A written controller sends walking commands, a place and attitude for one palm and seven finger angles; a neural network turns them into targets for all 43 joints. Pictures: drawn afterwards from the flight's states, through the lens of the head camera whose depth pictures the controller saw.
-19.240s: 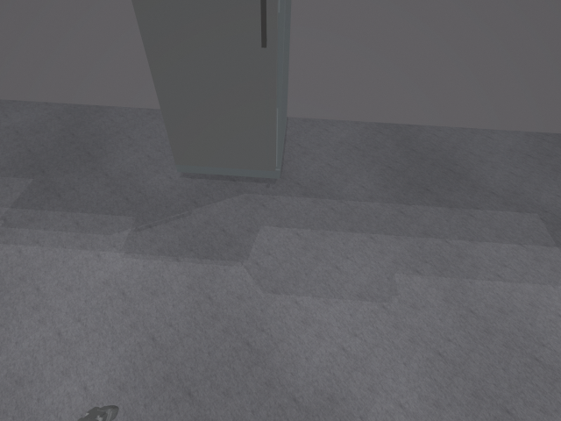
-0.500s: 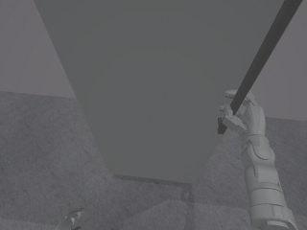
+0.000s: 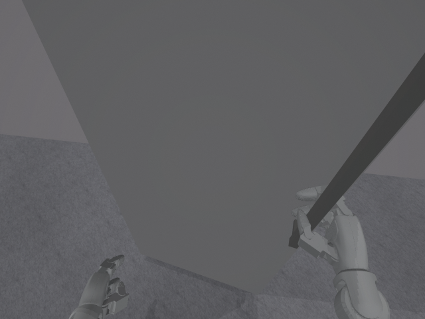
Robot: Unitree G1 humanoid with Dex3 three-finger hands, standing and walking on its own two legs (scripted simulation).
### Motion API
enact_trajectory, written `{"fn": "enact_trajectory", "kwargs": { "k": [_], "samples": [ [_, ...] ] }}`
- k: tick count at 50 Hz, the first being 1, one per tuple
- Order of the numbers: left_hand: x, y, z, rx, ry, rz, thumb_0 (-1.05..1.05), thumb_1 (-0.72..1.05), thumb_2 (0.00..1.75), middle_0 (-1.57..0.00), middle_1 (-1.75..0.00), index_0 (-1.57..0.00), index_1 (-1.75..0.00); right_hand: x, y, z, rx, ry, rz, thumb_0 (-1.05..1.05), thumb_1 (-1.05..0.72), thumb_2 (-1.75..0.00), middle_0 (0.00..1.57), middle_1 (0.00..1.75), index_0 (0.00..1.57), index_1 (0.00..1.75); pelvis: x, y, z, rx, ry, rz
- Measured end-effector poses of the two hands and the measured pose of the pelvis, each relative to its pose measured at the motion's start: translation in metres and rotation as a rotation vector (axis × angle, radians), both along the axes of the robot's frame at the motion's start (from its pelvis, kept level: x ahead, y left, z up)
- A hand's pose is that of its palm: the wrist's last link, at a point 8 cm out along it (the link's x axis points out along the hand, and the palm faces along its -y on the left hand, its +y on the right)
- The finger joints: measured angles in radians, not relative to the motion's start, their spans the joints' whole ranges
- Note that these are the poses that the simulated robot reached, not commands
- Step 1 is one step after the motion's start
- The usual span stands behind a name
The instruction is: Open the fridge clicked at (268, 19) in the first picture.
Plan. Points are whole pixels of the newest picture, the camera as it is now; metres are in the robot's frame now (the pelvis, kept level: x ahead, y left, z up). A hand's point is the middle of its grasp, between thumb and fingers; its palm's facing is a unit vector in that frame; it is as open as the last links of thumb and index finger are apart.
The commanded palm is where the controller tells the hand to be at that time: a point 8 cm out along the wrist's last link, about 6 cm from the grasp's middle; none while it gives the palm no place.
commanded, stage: walk backward, drawing the door open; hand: right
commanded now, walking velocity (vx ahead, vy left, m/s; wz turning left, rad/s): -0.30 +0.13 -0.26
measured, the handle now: (345, 166) +0.31 -0.15 +0.20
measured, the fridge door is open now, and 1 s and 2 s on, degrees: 12 38 71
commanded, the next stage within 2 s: stop walking and hold the door back in 1.72 s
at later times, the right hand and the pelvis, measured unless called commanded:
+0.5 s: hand (291, 264) +0.21 -0.10 +0.08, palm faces +0.21 +0.96 -0.21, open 5.8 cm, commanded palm +0.16 -0.14 +0.09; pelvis -0.02 +0.06 -0.01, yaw -9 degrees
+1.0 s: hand out of the picture +0.08 +0.00 +0.08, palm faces +0.47 +0.86 -0.20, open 5.9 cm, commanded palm +0.03 -0.03 +0.09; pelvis -0.08 +0.22 -0.01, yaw -33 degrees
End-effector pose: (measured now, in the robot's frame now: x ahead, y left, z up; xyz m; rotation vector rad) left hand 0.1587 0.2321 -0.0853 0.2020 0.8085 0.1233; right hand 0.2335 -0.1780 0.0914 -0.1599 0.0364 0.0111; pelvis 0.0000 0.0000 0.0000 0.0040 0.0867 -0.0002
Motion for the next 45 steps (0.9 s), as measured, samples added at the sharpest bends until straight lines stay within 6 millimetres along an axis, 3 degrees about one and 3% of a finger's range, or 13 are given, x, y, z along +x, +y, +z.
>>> {"fn": "enact_trajectory", "kwargs": {
  "k": [5,11,15,18,21,26,30,36,41,45],
  "samples": [
    [0.021,-0.012,0.010,-0.053,-0.054,-0.035,0.01,0.91,0.90,-0.20,-0.30,-0.20,-0.30,-0.011,0.007,0.005,-0.035,0.066,-0.062,-0.02,-0.69,-0.81,0.39,1.35,0.38,1.38,0.005,0.005,0.010,-0.011,-0.026,-0.011],
    [0.031,-0.014,0.014,-0.093,-0.065,-0.094,0.01,0.91,0.90,-0.20,-0.30,-0.20,-0.30,-0.026,0.016,0.008,-0.036,0.098,-0.130,0.00,-0.70,-0.81,0.38,1.32,0.38,1.39,0.002,0.022,0.018,-0.028,-0.025,-0.052],
    [0.037,-0.010,0.010,-0.041,-0.058,-0.161,0.01,0.91,0.90,-0.20,-0.30,-0.20,-0.30,-0.038,0.021,0.005,-0.011,0.043,-0.151,0.01,-0.70,-0.80,0.40,1.34,0.38,1.40,-0.005,0.030,0.011,-0.048,-0.033,-0.070],
    [0.042,-0.005,0.000,-0.011,-0.076,-0.157,0.01,0.91,0.90,-0.20,-0.30,-0.20,-0.30,-0.044,0.024,0.001,0.014,-0.018,-0.152,0.02,-0.71,-0.81,0.42,1.36,0.38,1.40,-0.004,0.029,-0.005,-0.019,-0.055,-0.074],
    [0.038,0.000,-0.007,-0.026,-0.083,-0.126,0.01,0.91,0.90,-0.20,-0.30,-0.20,-0.30,-0.048,0.027,-0.001,0.002,-0.058,-0.164,0.01,-0.70,-0.82,0.43,1.37,0.38,1.40,-0.010,0.037,-0.013,-0.046,-0.081,-0.083],
    [0.017,0.006,-0.005,-0.076,-0.079,-0.175,0.01,0.91,0.90,-0.20,-0.30,-0.20,-0.30,-0.065,0.037,0.003,-0.055,-0.021,-0.236,0.00,-0.70,-0.79,0.43,1.38,0.35,1.40,-0.024,0.067,-0.006,-0.041,-0.098,-0.169],
    [0.004,0.023,-0.011,-0.106,-0.077,-0.203,0.01,0.91,0.90,-0.20,-0.30,-0.20,-0.30,-0.086,0.052,0.003,-0.064,-0.010,-0.308,0.00,-0.71,-0.79,0.42,1.36,0.33,1.40,-0.032,0.097,-0.009,-0.037,-0.104,-0.198],
    [-0.007,0.069,-0.019,-0.058,-0.008,-0.249,0.01,0.91,0.90,-0.20,-0.30,-0.20,-0.30,-0.120,0.079,0.005,-0.065,0.008,-0.406,0.00,-0.71,-0.79,0.41,1.35,0.33,1.40,-0.043,0.136,-0.004,-0.059,-0.082,-0.298],
    [-0.007,0.102,-0.014,0.021,0.003,-0.318,0.02,0.91,0.90,-0.20,-0.30,-0.20,-0.30,-0.147,0.100,0.004,-0.052,0.003,-0.447,0.00,-0.71,-0.78,0.41,1.36,0.35,1.40,-0.053,0.163,-0.001,-0.075,-0.070,-0.403],
    [-0.003,0.113,-0.008,0.050,-0.037,-0.393,0.02,0.91,0.90,-0.20,-0.30,-0.19,-0.30,-0.169,0.120,0.003,-0.022,-0.023,-0.473,0.01,-0.71,-0.78,0.41,1.37,0.36,1.40,-0.065,0.184,-0.004,-0.060,-0.055,-0.473]
  ]
}}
